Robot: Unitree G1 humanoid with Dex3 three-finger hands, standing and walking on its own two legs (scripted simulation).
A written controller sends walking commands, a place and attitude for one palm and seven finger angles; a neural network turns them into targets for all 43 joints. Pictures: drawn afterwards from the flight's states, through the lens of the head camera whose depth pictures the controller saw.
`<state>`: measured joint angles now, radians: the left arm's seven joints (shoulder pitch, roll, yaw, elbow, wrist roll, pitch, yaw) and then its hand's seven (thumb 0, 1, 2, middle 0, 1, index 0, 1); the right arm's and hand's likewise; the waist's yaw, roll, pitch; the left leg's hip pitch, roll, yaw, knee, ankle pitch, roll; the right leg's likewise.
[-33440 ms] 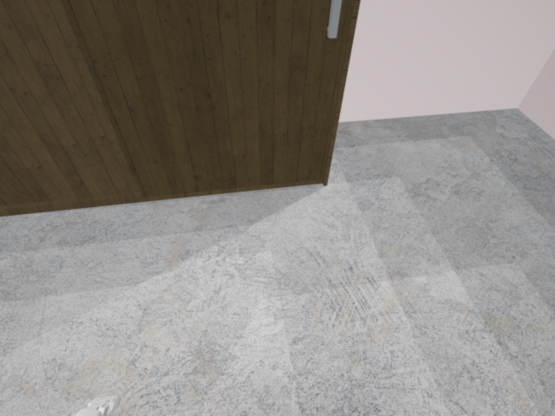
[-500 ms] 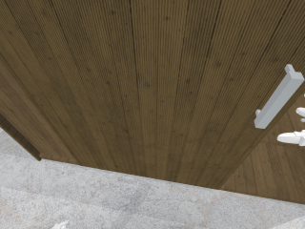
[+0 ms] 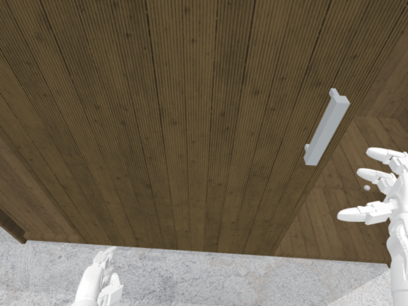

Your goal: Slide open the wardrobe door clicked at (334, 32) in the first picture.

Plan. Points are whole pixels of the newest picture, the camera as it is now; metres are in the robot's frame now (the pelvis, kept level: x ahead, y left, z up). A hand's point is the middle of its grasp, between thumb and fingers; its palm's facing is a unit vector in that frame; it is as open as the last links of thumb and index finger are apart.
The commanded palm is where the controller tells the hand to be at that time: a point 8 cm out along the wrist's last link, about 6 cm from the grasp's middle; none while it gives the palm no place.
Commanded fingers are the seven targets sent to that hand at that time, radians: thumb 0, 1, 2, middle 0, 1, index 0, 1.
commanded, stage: slip the hand off the handle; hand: right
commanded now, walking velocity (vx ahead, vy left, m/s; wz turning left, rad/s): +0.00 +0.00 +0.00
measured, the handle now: (321, 128) +0.48 -0.25 +0.11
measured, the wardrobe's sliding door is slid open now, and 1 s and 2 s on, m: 0.58 0.58 0.58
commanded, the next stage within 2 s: draw the hand back to the body in 0.02 s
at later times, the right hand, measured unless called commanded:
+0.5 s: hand (379, 204) +0.26 -0.27 +0.14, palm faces +0.12 +0.99 -0.02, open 14.7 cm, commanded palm +0.22 -0.31 +0.14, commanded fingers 0.00 0.55 -0.20 0.25 1.15 0.25 1.15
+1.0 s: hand (407, 224) +0.22 -0.28 +0.16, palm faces +0.48 +0.83 -0.29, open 12.2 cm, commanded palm +0.17 -0.31 +0.17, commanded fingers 0.00 -0.32 -0.62 0.22 0.64 0.22 0.64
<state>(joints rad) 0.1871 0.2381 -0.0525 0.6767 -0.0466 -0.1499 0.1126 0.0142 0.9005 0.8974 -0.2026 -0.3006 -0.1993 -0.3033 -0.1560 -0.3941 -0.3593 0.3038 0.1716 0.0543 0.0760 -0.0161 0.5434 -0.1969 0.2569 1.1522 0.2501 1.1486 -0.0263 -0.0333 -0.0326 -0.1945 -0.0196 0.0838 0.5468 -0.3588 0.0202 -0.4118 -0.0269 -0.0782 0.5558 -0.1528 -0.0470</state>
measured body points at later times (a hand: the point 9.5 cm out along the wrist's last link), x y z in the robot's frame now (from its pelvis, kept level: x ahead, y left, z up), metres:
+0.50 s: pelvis +0.00 +0.01 +0.00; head -0.03 +0.02 +0.45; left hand +0.16 +0.26 -0.07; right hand +0.25 -0.33 +0.14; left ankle -0.04 +0.10 -0.73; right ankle +0.09 -0.09 -0.73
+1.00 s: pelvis +0.00 +0.00 +0.01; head -0.02 +0.01 +0.46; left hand +0.19 +0.21 -0.06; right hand +0.18 -0.32 +0.18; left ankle -0.04 +0.10 -0.73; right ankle +0.09 -0.09 -0.73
